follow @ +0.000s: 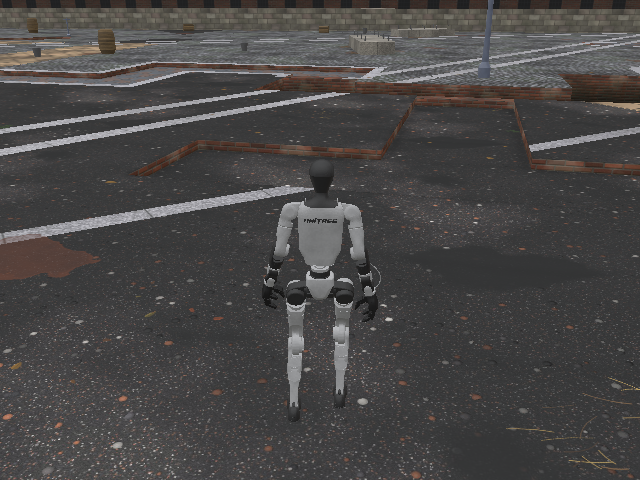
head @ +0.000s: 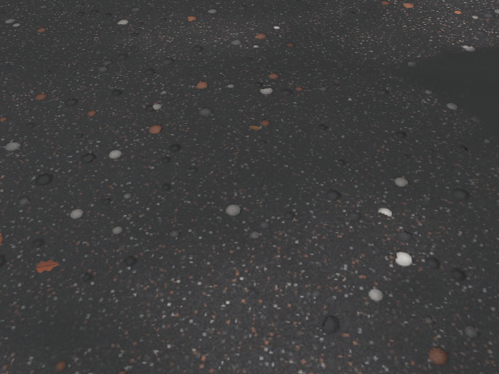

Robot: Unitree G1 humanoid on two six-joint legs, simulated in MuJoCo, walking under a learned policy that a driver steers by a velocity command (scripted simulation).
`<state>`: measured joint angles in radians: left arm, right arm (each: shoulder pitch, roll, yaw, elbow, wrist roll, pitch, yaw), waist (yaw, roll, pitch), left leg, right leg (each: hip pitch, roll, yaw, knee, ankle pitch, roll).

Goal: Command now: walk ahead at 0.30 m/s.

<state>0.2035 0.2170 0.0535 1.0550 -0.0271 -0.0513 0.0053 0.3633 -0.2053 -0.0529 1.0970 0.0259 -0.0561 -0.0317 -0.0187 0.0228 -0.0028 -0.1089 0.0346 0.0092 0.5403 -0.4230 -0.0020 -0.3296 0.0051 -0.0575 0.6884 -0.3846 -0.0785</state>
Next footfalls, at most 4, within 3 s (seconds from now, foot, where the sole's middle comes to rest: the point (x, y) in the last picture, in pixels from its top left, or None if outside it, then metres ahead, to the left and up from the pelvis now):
0.54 left None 0.43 0.13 -0.77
1.08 right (309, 320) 0.69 -0.13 -0.77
1.50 left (219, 330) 0.66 0.12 -0.77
1.98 right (298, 311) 0.72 -0.10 -0.77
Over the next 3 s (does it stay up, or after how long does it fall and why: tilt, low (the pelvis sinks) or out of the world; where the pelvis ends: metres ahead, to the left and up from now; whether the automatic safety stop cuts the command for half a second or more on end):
stays up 0.73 0.00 -0.01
